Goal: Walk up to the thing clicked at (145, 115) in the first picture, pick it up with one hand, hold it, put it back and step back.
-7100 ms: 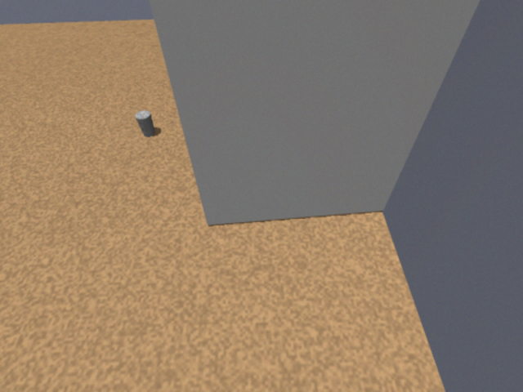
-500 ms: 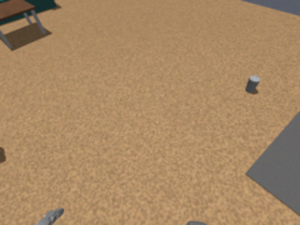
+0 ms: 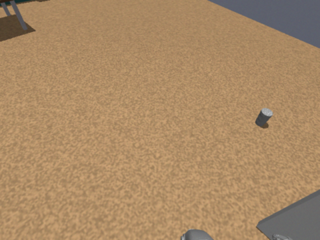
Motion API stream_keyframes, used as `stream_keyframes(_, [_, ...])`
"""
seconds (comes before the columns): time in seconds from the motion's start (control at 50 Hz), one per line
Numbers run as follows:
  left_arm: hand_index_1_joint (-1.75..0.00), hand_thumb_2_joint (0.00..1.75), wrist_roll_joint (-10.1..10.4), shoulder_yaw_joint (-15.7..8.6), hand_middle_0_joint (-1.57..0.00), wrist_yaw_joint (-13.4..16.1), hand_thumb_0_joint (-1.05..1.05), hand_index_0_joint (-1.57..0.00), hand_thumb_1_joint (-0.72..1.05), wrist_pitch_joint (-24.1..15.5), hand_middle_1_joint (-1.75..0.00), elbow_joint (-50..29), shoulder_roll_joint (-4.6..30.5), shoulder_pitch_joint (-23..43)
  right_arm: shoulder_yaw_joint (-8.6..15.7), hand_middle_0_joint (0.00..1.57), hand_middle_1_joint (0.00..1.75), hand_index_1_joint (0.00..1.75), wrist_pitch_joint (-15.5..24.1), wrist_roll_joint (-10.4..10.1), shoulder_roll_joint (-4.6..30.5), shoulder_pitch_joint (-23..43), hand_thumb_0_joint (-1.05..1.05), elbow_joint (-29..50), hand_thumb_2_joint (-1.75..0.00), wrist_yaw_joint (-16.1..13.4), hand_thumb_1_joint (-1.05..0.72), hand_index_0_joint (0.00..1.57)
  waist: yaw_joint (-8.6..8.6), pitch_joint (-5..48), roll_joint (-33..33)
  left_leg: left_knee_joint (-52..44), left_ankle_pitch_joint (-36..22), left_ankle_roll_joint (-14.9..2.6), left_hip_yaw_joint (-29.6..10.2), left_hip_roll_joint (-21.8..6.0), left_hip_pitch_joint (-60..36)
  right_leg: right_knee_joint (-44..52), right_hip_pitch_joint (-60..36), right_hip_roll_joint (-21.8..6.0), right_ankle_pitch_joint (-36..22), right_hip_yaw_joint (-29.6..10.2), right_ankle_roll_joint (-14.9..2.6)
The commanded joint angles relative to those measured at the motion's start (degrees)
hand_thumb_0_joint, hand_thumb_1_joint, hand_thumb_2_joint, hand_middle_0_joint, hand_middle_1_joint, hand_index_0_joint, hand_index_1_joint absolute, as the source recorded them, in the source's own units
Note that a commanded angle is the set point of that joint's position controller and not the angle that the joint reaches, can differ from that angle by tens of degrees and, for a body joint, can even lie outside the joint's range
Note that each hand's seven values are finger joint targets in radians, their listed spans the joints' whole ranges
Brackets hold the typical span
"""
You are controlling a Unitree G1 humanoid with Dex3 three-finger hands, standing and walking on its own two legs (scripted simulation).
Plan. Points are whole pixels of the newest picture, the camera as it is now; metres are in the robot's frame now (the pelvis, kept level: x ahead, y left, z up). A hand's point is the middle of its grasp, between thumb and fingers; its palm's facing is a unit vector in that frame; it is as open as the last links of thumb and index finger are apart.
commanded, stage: walk up
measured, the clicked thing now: (263, 117) +1.08 -0.88 -0.70
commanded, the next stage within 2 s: none
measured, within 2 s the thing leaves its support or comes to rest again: neither
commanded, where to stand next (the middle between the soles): +0.44 -0.04 m, yaw +1 degrees
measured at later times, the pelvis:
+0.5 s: pelvis +0.19 -0.04 +0.00, yaw -9 degrees
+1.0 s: pelvis +0.35 +0.02 +0.00, yaw -20 degrees
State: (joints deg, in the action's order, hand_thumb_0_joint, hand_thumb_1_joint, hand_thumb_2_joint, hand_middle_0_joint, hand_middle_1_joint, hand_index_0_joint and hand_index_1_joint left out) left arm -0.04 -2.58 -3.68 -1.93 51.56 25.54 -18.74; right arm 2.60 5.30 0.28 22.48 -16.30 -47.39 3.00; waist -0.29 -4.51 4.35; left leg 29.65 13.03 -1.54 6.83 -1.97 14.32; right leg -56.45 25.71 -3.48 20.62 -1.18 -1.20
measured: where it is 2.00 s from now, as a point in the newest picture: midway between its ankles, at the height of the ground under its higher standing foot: (155, 204)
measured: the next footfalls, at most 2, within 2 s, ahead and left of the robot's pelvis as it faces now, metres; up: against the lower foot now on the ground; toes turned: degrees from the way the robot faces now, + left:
right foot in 0.20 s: +0.23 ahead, -0.16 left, +0.00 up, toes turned -5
left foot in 0.66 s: +0.48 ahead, +0.11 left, +0.00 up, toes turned -23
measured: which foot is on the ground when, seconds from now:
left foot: down 0.00-0.22, up 0.24-0.64, down 0.66-1.00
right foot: up 0.00-0.18, down 0.20-0.68, up 0.70-1.00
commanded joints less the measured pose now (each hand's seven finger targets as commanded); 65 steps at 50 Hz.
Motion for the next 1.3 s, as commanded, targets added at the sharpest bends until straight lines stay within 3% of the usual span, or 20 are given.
stream_keyframes(0.0, [-0.3,0.9,-0.9,-3.4,-0.2,-0.5,0.0,-0.2,0.9,-1.4,-0.3,-4.7,9.9,0.7,5.4,0.2,0.3,0.3,1.5,0.3,17.3,-2.2,0.0,3.6,-0.9,-1.1,-0.9,0.2,1.88,0.4,-13.2,-17.1,5.9,-11.72,-12.6,-14.7,-3.0,8.9,4.5,-3.5,-4.0,1.2,1.25])
stream_keyframes(0.08, [-0.3,0.9,-0.9,-3.8,-0.2,-1.2,0.0,-0.2,0.9,-1.9,-0.3,-5.2,9.1,4.4,5.4,0.2,0.3,0.3,1.0,0.2,17.4,-1.9,0.0,3.9,-0.9,-0.8,-0.9,0.2,2.17,0.5,-12.6,-14.8,7.0,-9.92,-9.5,-12.2,-2.6,18.5,-0.5,-1.6,-8.9,4.3,0.42])
stream_keyframes(0.16, [-0.3,0.9,-1.1,-4.8,-0.2,-0.2,0.0,-0.2,0.9,-3.1,-0.3,-2.9,9.8,-2.6,4.3,0.2,0.3,0.3,0.0,-0.1,15.1,0.0,0.0,4.9,-0.9,-1.0,-0.9,0.2,-3.01,5.4,-6.7,1.3,-2.7,-6.7,-5.4,-10.0,2.2,26.1,-18.0,1.7,-10.0,6.5,-1.13])
stream_keyframes(0.18, [-0.3,0.9,-1.2,-6.0,-0.2,0.5,0.0,-0.2,0.9,-3.6,-0.3,-1.7,12.5,-7.5,3.1,0.2,0.3,0.3,0.0,-0.1,11.7,-2.1,0.0,5.1,-0.9,-1.0,-0.9,0.2,-5.22,8.5,3.1,15.1,-2.0,-4.42,-1.4,-5.4,6.8,30.8,-26.0,-1.2,-4.7,0.8,-2.51])
stream_keyframes(0.2, [-0.3,0.9,-0.9,-7.0,-0.2,1.6,0.0,-0.2,0.9,-3.1,-0.3,-1.6,17.3,-13.4,2.6,0.2,0.3,0.3,-0.3,0.6,9.6,1.2,0.0,7.4,-0.9,-0.9,-0.9,0.2,-6.56,7.6,12.4,30.0,12.8,-1.1,1.4,1.5,17.5,37.5,-28.8,-12.0,2.6,-24.1,-6.57])
stream_keyframes(0.22, [-0.3,0.9,-0.2,-6.8,-0.2,1.5,0.0,-0.2,0.9,-3.0,-0.3,-1.8,19.3,-13.5,3.2,0.2,0.3,0.3,-0.9,0.5,12.8,2.7,0.0,7.6,-0.9,-1.3,-0.9,0.2,-6.09,5.4,9.9,34.0,19.8,-0.34,-6.0,3.0,24.9,42.1,-28.6,-17.5,5.1,-40.9,-13.49])
stream_keyframes(0.26, [-0.3,0.9,1.1,-6.4,-0.2,2.2,0.0,-0.2,0.9,-3.1,-0.3,-4.9,17.0,-6.1,3.2,0.2,0.3,0.3,-1.4,-0.1,14.0,0.8,0.0,5.1,-0.9,-1.6,-0.9,0.2,-3.11,2.9,3.1,35.8,13.9,-0.39,-10.5,-2.4,26.2,40.2,-26.7,-15.9,0.2,-32.2,-13.53])
stream_keyframes(0.34, [-0.3,0.9,0.6,-4.8,-0.2,2.7,0.0,-0.2,0.9,-3.8,-0.3,-6.3,12.8,-4.0,3.0,0.2,0.3,0.3,-2.1,0.4,12.7,-1.4,0.0,3.0,-0.9,-0.8,-0.9,0.2,-0.26,3.5,4.6,26.4,8.4,0.36,-8.5,-2.4,16.8,37.5,-17.6,-8.1,-16.5,-18.2,-10.35])
stream_keyframes(0.42, [-0.3,0.9,0.3,-5.0,-0.2,3.0,0.0,-0.2,0.9,-4.3,-0.3,-7.4,13.6,-4.8,3.7,0.2,0.3,0.3,-2.9,1.2,12.8,2.7,0.0,5.1,-0.9,0.0,-0.9,0.2,-1.2,2.0,4.2,19.5,4.2,1.68,-7.8,-3.0,17.5,40.3,-14.5,-7.5,-2.6,-17.8,-10.86])
stream_keyframes(0.52, [-0.3,0.9,0.0,-5.1,-0.2,3.1,0.0,-0.2,0.9,-4.6,-0.3,-7.9,14.6,-6.3,4.3,0.2,0.3,0.3,-1.8,1.9,12.2,8.6,0.0,7.2,-0.9,0.8,-0.9,0.2,-2.43,0.0,2.9,11.7,2.0,1.6,-7.4,-2.9,15.8,38.3,-12.4,-8.2,-1.6,-18.7,-10.55])
stream_keyframes(0.62, [-0.3,0.9,-0.3,-3.2,-0.2,3.6,0.0,-0.2,0.9,-4.0,-0.3,-9.1,12.0,-2.6,6.0,0.2,0.3,0.3,-0.5,2.0,13.8,-1.5,0.0,4.5,-0.9,0.5,-0.9,0.2,4.65,4.6,-2.6,1.4,1.0,-0.36,-5.4,0.7,-10.0,21.4,0.7,-3.3,-10.0,-11.5,-5.95])
stream_keyframes(0.64, [-0.3,0.9,-0.2,-2.0,-0.2,3.8,0.0,-0.2,0.9,-3.9,-0.3,-9.4,8.2,-5.0,7.2,0.2,0.3,0.3,-0.2,2.6,17.6,-7.1,0.0,3.6,-0.9,0.0,-0.9,0.2,7.25,7.8,-13.6,-6.2,12.5,-3.4,-16.9,-7.0,-18.1,5.0,7.1,2.2,-9.7,-6.3,-3.5])
stream_keyframes(0.66, [-0.3,0.9,0.5,-1.2,-0.2,4.1,0.0,-0.2,0.9,-3.9,-0.3,-9.3,5.6,-6.9,7.9,0.2,0.3,0.3,-0.2,2.1,20.6,-7.4,0.0,4.8,-0.9,-0.5,-0.9,0.2,6.31,7.8,-21.2,-16.2,22.0,-7.45,-38.5,-20.9,-21.9,-5.8,18.1,8.8,7.9,-0.2,-0.87])
stream_keyframes(0.68, [-0.3,0.9,-0.2,-2.5,-0.2,4.7,0.0,-0.2,0.9,-3.5,-0.3,-7.4,11.7,-7.5,8.2,0.2,0.3,0.3,-0.6,0.3,22.1,-4.5,0.0,5.2,-0.9,-0.3,-0.9,0.2,4.68,6.1,-13.4,-17.6,28.3,-10.89,-43.1,-25.2,-13.1,-11.0,15.0,3.7,9.8,-3.9,-1.0])
stream_keyframes(0.78, [-0.3,0.9,0.2,-3.1,-0.2,2.6,0.0,-0.2,0.9,-3.1,-0.3,-3.4,11.1,-8.1,5.1,0.2,0.3,0.3,-0.2,0.1,15.5,0.3,0.0,5.1,-0.9,-0.6,-0.9,0.2,1.5,0.8,-13.8,-16.2,9.6,-8.96,-17.3,-13.9,-3.5,-2.5,6.7,-0.4,-1.9,-2.7,-0.05])
stream_keyframes(0.96, [-0.3,0.9,-0.4,-2.2,-0.2,3.3,0.0,-0.2,0.9,-1.0,-0.3,-5.5,6.5,0.6,3.6,0.2,0.3,0.3,-2.0,0.2,14.5,-0.3,0.0,4.6,-0.9,-2.3,-0.9,0.2,1.46,3.6,-11.6,-3.5,-32.7,-8.02,-5.2,-14.6,-3.5,13.7,-4.2,2.8,-7.5,3.7,0.0])
stream_keyframes(1.04, [-0.3,0.9,-0.9,-2.8,-0.2,3.9,0.0,-0.2,0.9,-1.4,-0.3,-4.5,8.3,0.5,2.7,0.2,0.3,0.3,-3.3,-0.5,12.8,2.1,0.0,4.3,-0.9,-2.4,-0.9,0.2,-0.92,5.5,-7.6,6.4,-17.0,-4.55,-3.2,-11.7,2.0,24.7,-15.5,3.7,-13.8,2.3,-2.76])
stream_keyframes(1.08, [-0.3,0.9,-1.1,-4.6,-0.2,4.5,0.0,-0.2,0.9,-1.9,-0.3,-5.2,15.6,-0.3,1.0,0.2,0.3,0.3,-3.5,-0.7,8.5,-0.7,0.0,4.4,-0.9,-2.6,-0.9,0.2,-1.41,8.0,8.1,22.9,13.4,0.64,-0.3,-1.1,14.2,32.3,-22.6,-14.2,-22.6,-26.0,-11.65])
stream_keyframes(1.1, [-0.3,0.9,-0.4,-4.1,-0.2,4.7,0.0,-0.2,0.9,-1.5,-0.3,-5.5,15.2,0.6,2.1,0.2,0.3,0.3,-4.4,-0.5,11.8,0.9,0.0,3.2,-0.9,-3.4,-0.9,0.2,-2.35,8.8,5.7,26.1,26.9,0.48,-5.5,-0.6,12.9,32.5,-19.8,-17.6,-20.1,-30.8,-17.31])
stream_keyframes(1.28, [-0.3,0.9,-0.1,-1.7,-0.2,4.3,0.0,-0.2,0.9,1.1,-0.3,-5.5,9.6,12.5,1.8,0.2,0.3,0.3,-2.8,0.5,11.0,-3.2,0.0,-6.1,-0.9,-4.1,-0.9,0.2,2.4,8.0,3.4,0.2,1.9,0.81,-4.4,0.6,-4.8,25.5,-4.2,-4.9,-14.5,-11.6,-6.88])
